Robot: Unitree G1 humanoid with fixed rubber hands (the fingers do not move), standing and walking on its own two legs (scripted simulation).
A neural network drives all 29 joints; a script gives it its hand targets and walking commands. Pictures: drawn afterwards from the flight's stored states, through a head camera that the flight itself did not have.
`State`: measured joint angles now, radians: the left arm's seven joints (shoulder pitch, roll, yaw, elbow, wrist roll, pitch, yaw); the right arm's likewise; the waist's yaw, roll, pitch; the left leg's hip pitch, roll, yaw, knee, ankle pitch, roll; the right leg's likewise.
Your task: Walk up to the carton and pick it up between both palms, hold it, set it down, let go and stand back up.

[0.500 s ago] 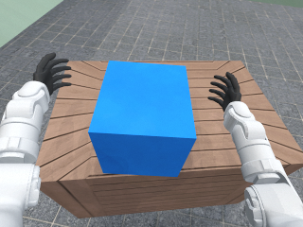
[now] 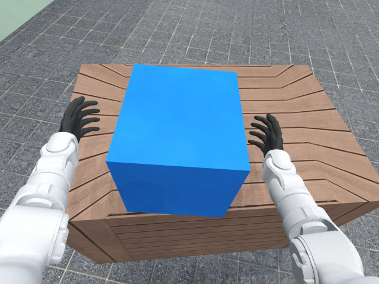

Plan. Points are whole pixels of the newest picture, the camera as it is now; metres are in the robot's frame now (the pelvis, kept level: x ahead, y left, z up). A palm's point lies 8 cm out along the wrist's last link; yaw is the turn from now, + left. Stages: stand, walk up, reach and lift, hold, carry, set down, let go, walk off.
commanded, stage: reach and lift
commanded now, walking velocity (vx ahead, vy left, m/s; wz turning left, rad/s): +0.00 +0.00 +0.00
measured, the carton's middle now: (180, 143) +0.44 -0.03 -0.01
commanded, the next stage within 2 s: none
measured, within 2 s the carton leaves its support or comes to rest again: neither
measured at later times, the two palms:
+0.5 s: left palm (87, 146) +0.44 +0.19 +0.02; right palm (262, 156) +0.37 -0.22 +0.01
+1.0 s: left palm (101, 144) +0.44 +0.15 +0.02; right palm (252, 154) +0.37 -0.20 +0.02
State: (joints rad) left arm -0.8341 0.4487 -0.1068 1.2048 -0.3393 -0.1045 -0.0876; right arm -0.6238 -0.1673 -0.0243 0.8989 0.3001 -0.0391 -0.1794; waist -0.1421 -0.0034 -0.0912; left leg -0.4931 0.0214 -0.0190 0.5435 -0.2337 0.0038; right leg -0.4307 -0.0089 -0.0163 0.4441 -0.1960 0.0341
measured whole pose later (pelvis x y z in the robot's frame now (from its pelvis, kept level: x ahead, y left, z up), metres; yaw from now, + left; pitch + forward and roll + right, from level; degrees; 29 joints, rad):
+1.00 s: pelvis -0.02 +0.01 -0.03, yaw -1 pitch +20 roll -4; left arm -0.99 0.29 -0.16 1.46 -0.30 -0.30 -0.01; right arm -0.85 -0.10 -0.05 1.26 0.29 -0.25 -0.18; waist -0.15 0.02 -0.20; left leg -0.84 0.02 -0.04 0.81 -0.31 0.02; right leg -0.77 0.00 -0.02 0.68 -0.25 0.05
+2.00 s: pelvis +0.00 +0.01 +0.00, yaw -1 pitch +14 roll -2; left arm -0.93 0.23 0.22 1.53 0.05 -0.50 -0.03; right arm -0.68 0.05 -0.47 1.08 -0.20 -0.38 -0.11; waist -0.15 -0.01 -0.09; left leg -0.58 0.01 -0.02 0.57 -0.23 0.02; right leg -0.51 -0.02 -0.01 0.44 -0.17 0.05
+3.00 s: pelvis -0.01 +0.00 +0.01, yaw -1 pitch +16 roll -1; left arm -0.88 0.20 0.09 1.44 0.01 -0.51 0.00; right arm -0.61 0.02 -0.37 1.11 -0.12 -0.56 -0.15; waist -0.07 0.00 -0.12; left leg -0.54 0.02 -0.01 0.39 -0.13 0.01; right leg -0.48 -0.02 -0.02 0.27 -0.07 0.03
